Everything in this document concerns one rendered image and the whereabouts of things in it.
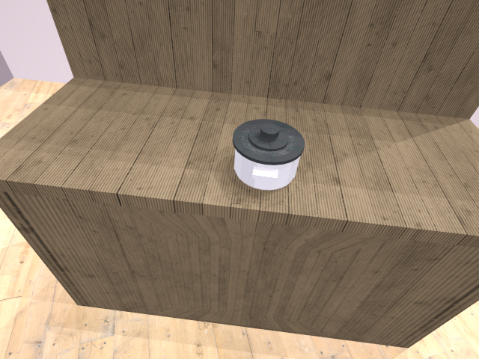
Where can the knob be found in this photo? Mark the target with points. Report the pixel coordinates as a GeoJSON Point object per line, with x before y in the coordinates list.
{"type": "Point", "coordinates": [269, 130]}

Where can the lid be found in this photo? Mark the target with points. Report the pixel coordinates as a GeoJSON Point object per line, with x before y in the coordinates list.
{"type": "Point", "coordinates": [249, 143]}

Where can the pot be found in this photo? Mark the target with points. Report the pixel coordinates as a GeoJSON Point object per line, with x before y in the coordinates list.
{"type": "Point", "coordinates": [264, 177]}

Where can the table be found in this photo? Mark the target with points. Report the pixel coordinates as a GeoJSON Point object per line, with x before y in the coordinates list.
{"type": "Point", "coordinates": [123, 181]}

